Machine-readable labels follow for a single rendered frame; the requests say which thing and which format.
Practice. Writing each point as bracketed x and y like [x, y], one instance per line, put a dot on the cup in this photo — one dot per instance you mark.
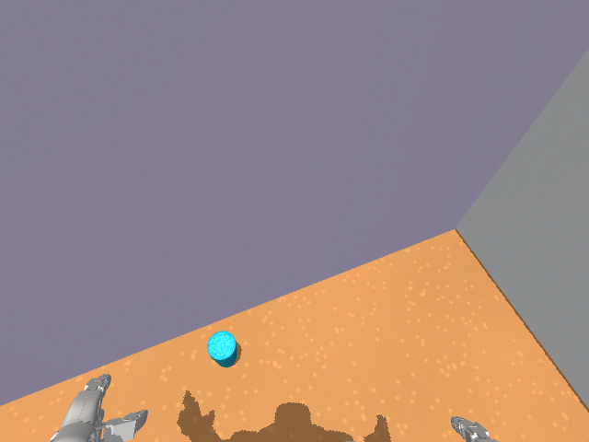
[222, 348]

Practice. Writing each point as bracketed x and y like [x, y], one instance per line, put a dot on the left robot hand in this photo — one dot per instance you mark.
[86, 408]

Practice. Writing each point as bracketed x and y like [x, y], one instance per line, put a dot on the left robot arm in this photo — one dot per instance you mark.
[75, 432]

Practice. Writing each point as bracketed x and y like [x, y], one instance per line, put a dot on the right robot hand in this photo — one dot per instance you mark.
[469, 431]

